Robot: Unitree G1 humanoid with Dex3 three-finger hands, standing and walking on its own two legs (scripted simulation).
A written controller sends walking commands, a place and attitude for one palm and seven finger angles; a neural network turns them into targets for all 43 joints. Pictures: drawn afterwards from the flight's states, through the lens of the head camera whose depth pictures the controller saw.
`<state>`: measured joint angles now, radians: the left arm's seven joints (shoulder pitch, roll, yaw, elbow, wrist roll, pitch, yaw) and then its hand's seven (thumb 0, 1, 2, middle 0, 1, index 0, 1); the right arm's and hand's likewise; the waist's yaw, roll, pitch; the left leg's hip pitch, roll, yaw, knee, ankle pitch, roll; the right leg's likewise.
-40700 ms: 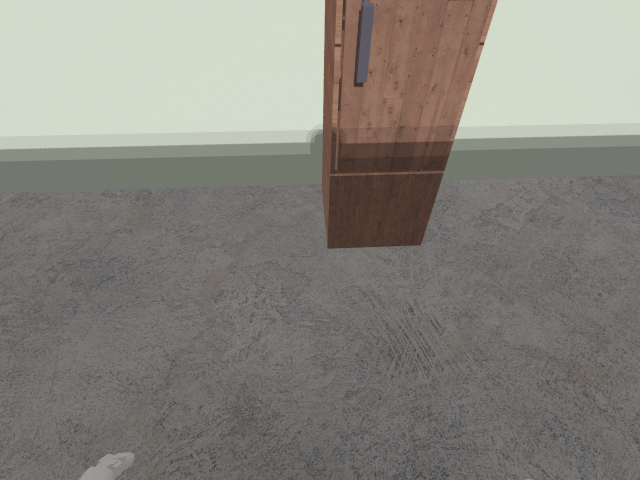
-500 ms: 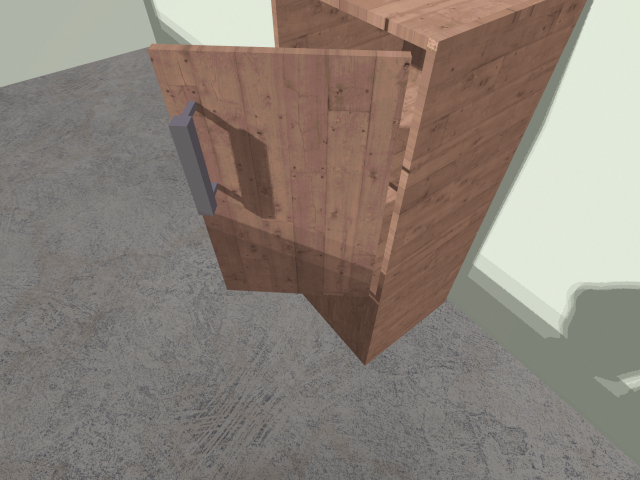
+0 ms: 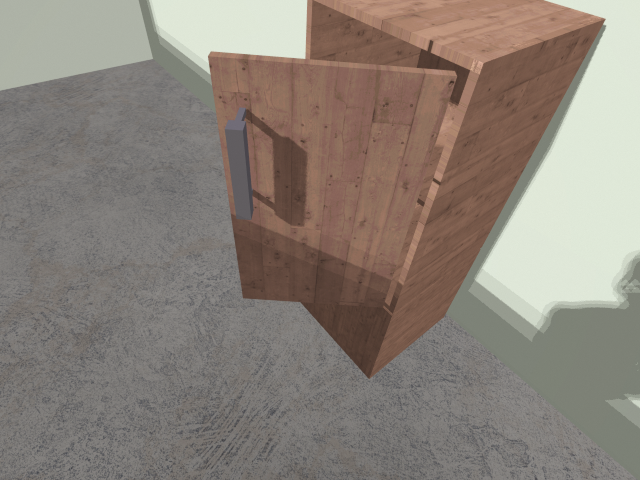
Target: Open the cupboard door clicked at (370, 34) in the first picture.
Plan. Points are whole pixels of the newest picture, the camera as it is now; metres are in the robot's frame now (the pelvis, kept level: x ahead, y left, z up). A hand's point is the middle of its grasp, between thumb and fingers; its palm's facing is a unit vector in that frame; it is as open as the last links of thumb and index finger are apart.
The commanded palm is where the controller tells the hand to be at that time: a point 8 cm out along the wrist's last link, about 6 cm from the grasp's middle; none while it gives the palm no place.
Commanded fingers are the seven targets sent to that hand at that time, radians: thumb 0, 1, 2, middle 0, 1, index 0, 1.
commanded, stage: look again from close up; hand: left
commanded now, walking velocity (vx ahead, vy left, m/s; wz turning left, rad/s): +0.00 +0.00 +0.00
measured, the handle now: (243, 165) +0.56 +0.18 +0.09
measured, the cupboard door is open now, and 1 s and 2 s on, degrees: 49 49 49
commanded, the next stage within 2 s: raise the hand with hooked fingers in 0.14 s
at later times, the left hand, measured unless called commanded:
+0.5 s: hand (124, 424) +0.17 +0.24 +0.01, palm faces +0.18 -0.98 -0.06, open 7.8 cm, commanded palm +0.09 +0.29 -0.04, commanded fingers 0.00 0.57 0.76 -0.22 -0.51 -0.22 -0.51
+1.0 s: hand (80, 452) +0.14 +0.28 -0.01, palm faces +0.07 -1.00 -0.06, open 10.6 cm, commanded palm +0.11 +0.33 +0.02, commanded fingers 0.00 -0.01 0.51 -0.27 -0.88 -0.27 -0.88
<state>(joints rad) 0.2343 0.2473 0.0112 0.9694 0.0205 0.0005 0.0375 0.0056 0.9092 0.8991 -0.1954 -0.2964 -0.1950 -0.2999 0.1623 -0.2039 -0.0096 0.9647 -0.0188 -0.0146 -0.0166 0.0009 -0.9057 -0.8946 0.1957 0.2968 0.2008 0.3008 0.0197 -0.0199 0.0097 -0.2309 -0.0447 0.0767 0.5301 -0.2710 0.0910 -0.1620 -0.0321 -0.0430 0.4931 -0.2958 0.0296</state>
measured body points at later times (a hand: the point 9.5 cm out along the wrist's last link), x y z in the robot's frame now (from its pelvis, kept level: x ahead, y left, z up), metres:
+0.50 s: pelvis -0.06 +0.02 -0.03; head -0.05 +0.03 +0.42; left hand +0.16 +0.29 +0.02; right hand +0.08 -0.23 -0.11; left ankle +0.01 +0.06 -0.73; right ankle +0.03 -0.10 -0.73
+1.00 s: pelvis -0.06 +0.01 -0.06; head -0.03 +0.03 +0.39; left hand +0.13 +0.33 +0.00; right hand +0.15 -0.18 -0.11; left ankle +0.01 +0.06 -0.73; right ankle +0.03 -0.09 -0.73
